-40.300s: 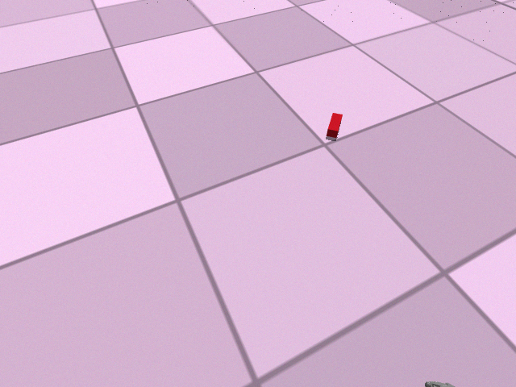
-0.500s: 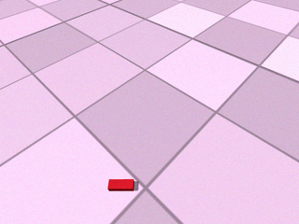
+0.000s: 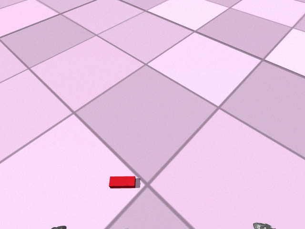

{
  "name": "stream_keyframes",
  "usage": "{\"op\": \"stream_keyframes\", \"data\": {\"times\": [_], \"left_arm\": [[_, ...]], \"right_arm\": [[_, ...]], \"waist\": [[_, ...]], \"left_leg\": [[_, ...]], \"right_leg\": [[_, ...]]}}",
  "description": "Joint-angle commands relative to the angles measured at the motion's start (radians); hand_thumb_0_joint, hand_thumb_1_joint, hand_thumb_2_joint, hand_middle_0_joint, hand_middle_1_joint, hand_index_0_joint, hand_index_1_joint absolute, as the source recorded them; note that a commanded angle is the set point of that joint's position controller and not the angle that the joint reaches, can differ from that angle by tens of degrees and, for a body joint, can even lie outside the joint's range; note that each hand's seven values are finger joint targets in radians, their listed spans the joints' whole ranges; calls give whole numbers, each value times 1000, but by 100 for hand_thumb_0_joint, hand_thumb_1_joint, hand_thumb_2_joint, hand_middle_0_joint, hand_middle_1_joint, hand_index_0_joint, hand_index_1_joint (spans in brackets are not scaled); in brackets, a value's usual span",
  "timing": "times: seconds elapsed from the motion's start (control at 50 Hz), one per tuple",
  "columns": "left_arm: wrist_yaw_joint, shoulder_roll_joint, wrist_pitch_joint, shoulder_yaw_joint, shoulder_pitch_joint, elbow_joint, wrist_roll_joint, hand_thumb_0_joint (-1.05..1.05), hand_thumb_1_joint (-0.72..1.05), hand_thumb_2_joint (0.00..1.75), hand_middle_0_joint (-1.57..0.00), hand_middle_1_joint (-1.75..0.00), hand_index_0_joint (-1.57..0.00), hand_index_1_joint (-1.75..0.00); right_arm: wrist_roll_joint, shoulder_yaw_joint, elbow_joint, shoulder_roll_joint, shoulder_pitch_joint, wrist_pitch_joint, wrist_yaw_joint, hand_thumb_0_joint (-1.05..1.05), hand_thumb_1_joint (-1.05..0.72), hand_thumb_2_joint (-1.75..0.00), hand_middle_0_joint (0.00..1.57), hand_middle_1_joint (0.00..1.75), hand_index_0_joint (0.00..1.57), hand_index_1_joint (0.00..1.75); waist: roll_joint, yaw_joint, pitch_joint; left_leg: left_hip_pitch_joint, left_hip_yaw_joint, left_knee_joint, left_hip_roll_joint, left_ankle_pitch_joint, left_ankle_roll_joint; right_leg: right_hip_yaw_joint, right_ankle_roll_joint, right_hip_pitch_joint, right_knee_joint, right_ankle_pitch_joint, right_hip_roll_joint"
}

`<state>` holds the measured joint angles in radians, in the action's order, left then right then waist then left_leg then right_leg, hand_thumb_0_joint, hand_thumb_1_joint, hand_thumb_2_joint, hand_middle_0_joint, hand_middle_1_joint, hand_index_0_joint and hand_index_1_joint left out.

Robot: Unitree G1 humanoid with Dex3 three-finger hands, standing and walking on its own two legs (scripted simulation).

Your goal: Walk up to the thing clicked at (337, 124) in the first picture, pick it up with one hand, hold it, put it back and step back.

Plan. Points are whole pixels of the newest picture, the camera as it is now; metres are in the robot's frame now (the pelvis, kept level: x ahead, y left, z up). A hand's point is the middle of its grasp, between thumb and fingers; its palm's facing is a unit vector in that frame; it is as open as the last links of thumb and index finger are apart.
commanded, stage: step back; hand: left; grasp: from above
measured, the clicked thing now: (122, 182) +0.44 +0.23 -0.75
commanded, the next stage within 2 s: none
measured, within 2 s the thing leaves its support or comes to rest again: neither
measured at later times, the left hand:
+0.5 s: hand out of the picture +0.05 +0.30 -0.18, palm faces -0.12 -0.93 -0.35, open 7.4 cm
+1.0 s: hand out of the picture -0.07 +0.30 -0.16, palm faces -0.04 -0.92 -0.38, open 7.4 cm
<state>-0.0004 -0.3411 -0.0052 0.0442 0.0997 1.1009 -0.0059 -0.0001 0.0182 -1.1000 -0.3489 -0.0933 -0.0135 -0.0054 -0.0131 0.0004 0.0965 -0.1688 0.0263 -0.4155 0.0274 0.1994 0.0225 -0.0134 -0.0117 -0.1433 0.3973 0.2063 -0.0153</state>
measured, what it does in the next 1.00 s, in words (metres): walks backwards: left foot, then right foot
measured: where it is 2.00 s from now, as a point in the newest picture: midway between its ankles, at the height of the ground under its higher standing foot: outside the picture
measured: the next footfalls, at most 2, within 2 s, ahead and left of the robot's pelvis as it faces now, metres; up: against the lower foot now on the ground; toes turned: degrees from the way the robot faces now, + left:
left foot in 0.18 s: -0.01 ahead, +0.13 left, +0.00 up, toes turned -2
right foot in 0.62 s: -0.09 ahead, -0.08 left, +0.00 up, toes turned -2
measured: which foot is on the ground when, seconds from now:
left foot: down 0.00-0.06, up 0.08-0.16, down 0.18-0.68, up 0.70-0.98, down 1.00-1.00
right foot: down 0.00-0.20, up 0.22-0.60, down 0.62-1.00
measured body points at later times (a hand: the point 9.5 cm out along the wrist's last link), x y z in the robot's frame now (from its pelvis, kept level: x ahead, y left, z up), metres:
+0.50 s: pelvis -0.09 +0.05 -0.01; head -0.01 +0.06 +0.43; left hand +0.05 +0.34 -0.15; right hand -0.02 -0.27 -0.13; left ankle -0.05 +0.13 -0.74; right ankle -0.12 -0.09 -0.69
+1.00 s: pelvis -0.22 +0.04 -0.03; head -0.15 +0.05 +0.42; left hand -0.07 +0.34 -0.14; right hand -0.16 -0.29 -0.14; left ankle -0.24 +0.16 -0.75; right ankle -0.13 -0.08 -0.74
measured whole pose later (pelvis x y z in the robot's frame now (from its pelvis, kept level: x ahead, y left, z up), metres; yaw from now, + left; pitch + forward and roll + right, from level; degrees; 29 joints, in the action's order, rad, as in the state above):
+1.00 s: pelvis -0.22 +0.04 -0.03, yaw -1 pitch -2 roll +0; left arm -0.01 -0.37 -0.05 0.07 0.10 0.75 0.03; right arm 0.01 0.05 -0.89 -0.41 -0.19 -0.03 0.02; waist 0.02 0.00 0.20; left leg -0.23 0.06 -0.65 -0.05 0.38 0.00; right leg 0.00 0.01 -0.42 0.64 0.19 -0.02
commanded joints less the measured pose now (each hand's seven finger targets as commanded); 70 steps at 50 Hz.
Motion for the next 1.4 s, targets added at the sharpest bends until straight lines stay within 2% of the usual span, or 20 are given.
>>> {"op": "stream_keyframes", "data": {"times": [0.0, 0.08, 0.14, 0.18, 0.22, 0.34, 0.5, 0.6, 0.62, 0.66, 0.68, 0.76, 0.9, 0.96, 1.0, 1.02, 1.04, 1.1, 1.26, 1.38], "left_arm": [[-22, -286, 7, 66, -35, -119, -2, 0, 90, 90, -20, -30, -20, -30], [-23, -318, -5, 75, -122, -207, 28, 0, 90, 90, -20, -30, -20, -30], [-24, -277, -19, 62, -156, -246, 24, 0, 90, 90, -20, -30, -20, -30], [-35, -196, -34, 45, -115, -260, 8, 0, 90, 90, -20, -30, -20, -30], [-44, -190, -49, 41, -10, -247, 12, 0, 90, 90, -20, -30, -20, -30], [-43, -228, -49, 54, 34, -256, 17, 0, 90, 90, -20, -30, -20, -30], [-27, -212, -22, 74, 28, -314, 24, 0, 90, 90, -20, -30, -20, -30], [-18, -210, -11, 86, 146, -261, 39, 0, 90, 90, -20, -30, -20, -30], [-18, -249, -8, 97, 160, -267, 47, 0, 90, 90, -20, -30, -20, -30], [-13, -388, -8, 120, 65, -323, 46, 0, 90, 90, -20, -30, -20, -30], [-16, -360, -5, 118, 6, -352, 51, 0, 90, 90, -20, -30, -20, -30], [-26, -248, -4, 99, -49, -384, 40, 0, 90, 90, -20, -30, -20, -30], [-30, -238, -25, 96, 87, -395, 45, 0, 90, 90, -20, -30, -20, -30], [-21, -264, -47, 88, 36, -412, 23, 0, 90, 90, -20, -30, -20, -30], [-16, -190, -52, 70, 58, -425, 19, 0, 90, 90, -20, -30, -20, -30], [-30, -243, -49, 96, -35, -432, 29, 0, 90, 90, -20, -30, -20, -30], [-32, -265, -47, 102, -47, -423, 37, 0, 90, 90, -20, -30, -20, -30], [-18, -233, -48, 101, 81, -364, 11, 0, 90, 90, -20, -30, -20, -30], [-15, -207, -29, 89, 77, -370, 26, 0, 90, 90, -20, -30, -20, -30], [-11, -236, -12, 100, 238, -268, 44, 0, 90, 90, -20, -30, -20, -30]], "right_arm": [[-8, 57, 94, -217, -2, -4, 6, 0, -90, -90, 20, 30, 20, 30], [5, 75, 124, -209, -82, -31, -7, 0, -90, -90, 20, 30, 20, 30], [4, 87, 135, -227, -134, -19, -8, 0, -90, -90, 20, 30, 20, 30], [25, 108, 167, -326, -95, -4, 3, 0, -90, -90, 20, 30, 20, 30], [33, 111, 186, -317, -99, 4, 17, 0, -90, -90, 20, 30, 20, 30], [26, 101, 269, -259, -16, 10, 45, 0, -90, -90, 20, 30, 20, 30], [22, 107, 287, -275, -102, 7, 45, 0, -90, -90, 20, 30, 20, 30], [8, 100, 313, -281, -19, -7, 30, 0, -90, -90, 20, 30, 20, 30], [2, 92, 318, -258, -15, -9, 27, 0, -90, -90, 20, 30, 20, 30], [2, 94, 321, -223, 22, -20, 36, 0, -90, -90, 20, 30, 20, 30], [7, 102, 302, -243, -14, -24, 37, 0, -90, -90, 20, 30, 20, 30], [-7, 80, 251, -224, -117, -16, 32, 0, -90, -90, 20, 30, 20, 30], [4, 64, 297, -206, -113, 7, 38, 0, -90, -90, 20, 30, 20, 30], [24, 80, 257, -210, -213, 14, 37, 0, -90, -90, 20, 30, 20, 30], [52, 121, 281, -355, -150, 13, 30, 0, -90, -90, 20, 30, 20, 30], [45, 131, 305, -423, -115, 8, 23, 0, -90, -90, 20, 30, 20, 30], [44, 129, 316, -406, -58, 19, 31, 0, -90, -90, 20, 30, 20, 30], [46, 89, 337, -279, 23, 24, 38, 0, -90, -90, 20, 30, 20, 30], [29, 107, 341, -285, -104, 10, 39, 0, -90, -90, 20, 30, 20, 30], [8, 98, 377, -278, 7, -25, 27, 0, -90, -90, 20, 30, 20, 30]], "waist": [[100, 12, -117], [223, 30, -145], [138, 64, -149], [-188, 44, -101], [-120, 11, -153], [-111, -10, -162], [-106, 41, -164], [-89, -19, -161], [1, -25, -160], [309, -54, -52], [256, -27, 1], [130, 16, -52], [209, -52, -191], [182, 9, -205], [-179, -9, -157], [-240, 56, -99], [-211, 41, -56], [-94, -54, -54], [-169, 37, -141], [-132, -41, -183]], "left_leg": [[0, 4, -171, 3, -186, -63], [3, 3, -424, -68, 274, -69], [-11, 39, -198, 7, -76, -90], [48, 369, 57, 241, -560, -150], [153, 292, -37, 253, -828, -147], [134, 202, -67, 212, -613, -214], [197, 197, -117, 234, -520, -258], [-86, 147, -157, 187, -191, -169], [-188, 119, -204, 143, -59, -124], [-243, 28, -646, -123, 440, -25], [-207, 117, -767, -103, 429, -22], [-263, 130, -820, -166, 290, -11], [-268, 32, -268, -60, 306, -1], [-59, -24, 75, -56, -23, -27], [95, 424, 105, 258, -121, -150], [-140, 537, 132, 392, -138, -311], [-222, 560, 136, 418, -158, -349], [-94, 196, 28, 195, -342, -213], [141, 197, -76, 221, -389, -281], [-149, 143, -212, 120, -111, -136]], "right_leg": [[170, 129, -59, -36, -339, -181], [260, 244, -194, -32, -300, -314], [137, 140, -159, 162, -240, -188], [80, 42, -330, 471, 283, 117], [173, 49, -375, 624, 404, 115], [209, 28, -382, 799, 283, 120], [111, 0, -300, 427, 289, 53], [63, 56, -14, 101, 1, 49], [191, 94, 27, 66, -50, -37], [612, 346, -254, -117, -32, -371], [618, 348, -341, -132, -35, -377], [283, 223, -188, -17, -212, -185], [266, 216, 170, 115, -387, -198], [227, 150, 45, 213, -318, -169], [86, 44, -366, 423, 193, 46], [131, 12, -313, 624, 433, 99], [219, 15, -278, 774, 412, 78], [228, 31, -359, 868, 269, 141], [131, -32, -323, 517, 319, 74], [82, 42, 28, 12, -4, 20]]}}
